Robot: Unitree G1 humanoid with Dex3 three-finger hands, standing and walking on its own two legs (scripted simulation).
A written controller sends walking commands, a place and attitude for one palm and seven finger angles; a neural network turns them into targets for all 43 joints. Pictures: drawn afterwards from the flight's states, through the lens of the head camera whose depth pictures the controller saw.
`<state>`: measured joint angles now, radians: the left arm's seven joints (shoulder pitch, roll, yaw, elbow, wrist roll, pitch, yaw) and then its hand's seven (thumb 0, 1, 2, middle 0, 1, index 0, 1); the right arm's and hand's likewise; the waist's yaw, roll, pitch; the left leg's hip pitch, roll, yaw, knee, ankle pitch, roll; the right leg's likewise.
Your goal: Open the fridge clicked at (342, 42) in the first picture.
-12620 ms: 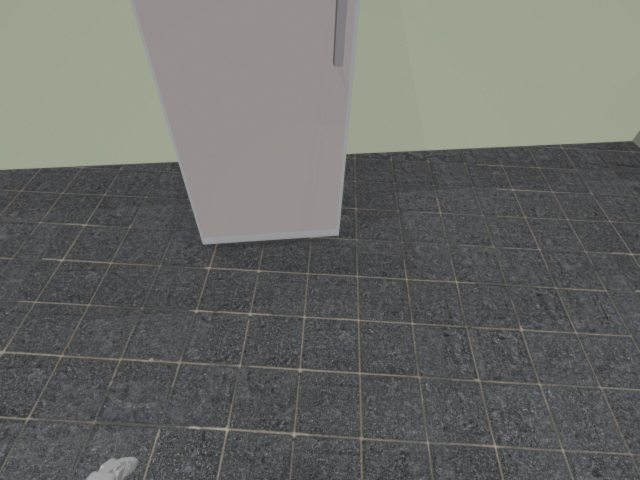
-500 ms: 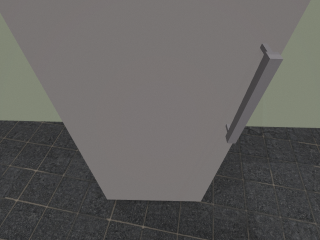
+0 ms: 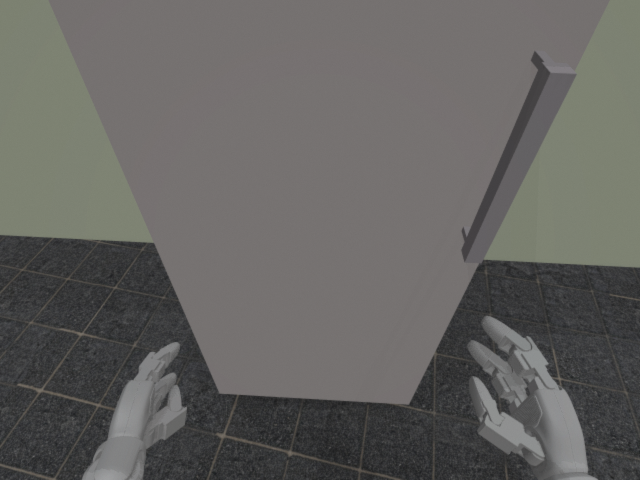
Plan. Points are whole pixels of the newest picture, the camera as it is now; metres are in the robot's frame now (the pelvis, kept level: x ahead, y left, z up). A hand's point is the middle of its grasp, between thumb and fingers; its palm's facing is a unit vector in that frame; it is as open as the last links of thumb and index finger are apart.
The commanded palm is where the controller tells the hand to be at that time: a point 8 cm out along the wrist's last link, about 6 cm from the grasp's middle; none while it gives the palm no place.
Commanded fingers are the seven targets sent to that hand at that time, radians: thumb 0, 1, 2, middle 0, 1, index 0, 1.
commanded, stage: raise the hand to about handle height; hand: right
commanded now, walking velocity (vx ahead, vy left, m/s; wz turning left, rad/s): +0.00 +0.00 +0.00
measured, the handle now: (501, 172) +0.44 -0.18 +0.19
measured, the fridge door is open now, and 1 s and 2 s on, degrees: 0 0 0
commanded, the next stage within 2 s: move the hooked fingers beside the handle in 1.74 s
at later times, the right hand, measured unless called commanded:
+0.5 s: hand (576, 386) +0.22 -0.24 +0.10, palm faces +0.06 +1.00 -0.05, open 11.2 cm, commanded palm +0.19 -0.28 +0.11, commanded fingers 0.00 0.13 -0.46 0.27 0.96 0.27 0.96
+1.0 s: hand out of the picture +0.24 -0.29 +0.19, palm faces +0.07 +0.99 -0.11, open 13.8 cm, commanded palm +0.21 -0.33 +0.19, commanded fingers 0.00 0.50 -0.30 0.30 1.20 0.30 1.20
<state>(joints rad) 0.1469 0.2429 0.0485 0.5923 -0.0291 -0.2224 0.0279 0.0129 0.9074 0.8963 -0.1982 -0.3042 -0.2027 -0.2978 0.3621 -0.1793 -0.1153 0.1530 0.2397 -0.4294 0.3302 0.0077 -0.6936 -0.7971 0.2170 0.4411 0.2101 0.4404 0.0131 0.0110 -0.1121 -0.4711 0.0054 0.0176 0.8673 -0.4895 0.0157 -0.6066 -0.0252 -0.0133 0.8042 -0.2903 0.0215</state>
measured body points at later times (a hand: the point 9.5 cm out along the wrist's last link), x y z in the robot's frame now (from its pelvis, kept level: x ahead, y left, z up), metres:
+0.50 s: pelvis -0.01 -0.02 +0.01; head +0.00 -0.01 +0.46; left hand +0.14 +0.21 -0.08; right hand +0.21 -0.29 +0.10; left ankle -0.03 +0.11 -0.70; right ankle +0.07 -0.13 -0.70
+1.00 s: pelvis +0.00 -0.02 +0.03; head -0.02 -0.01 +0.48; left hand +0.21 +0.19 -0.02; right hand +0.23 -0.35 +0.19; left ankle -0.03 +0.11 -0.70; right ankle +0.07 -0.13 -0.70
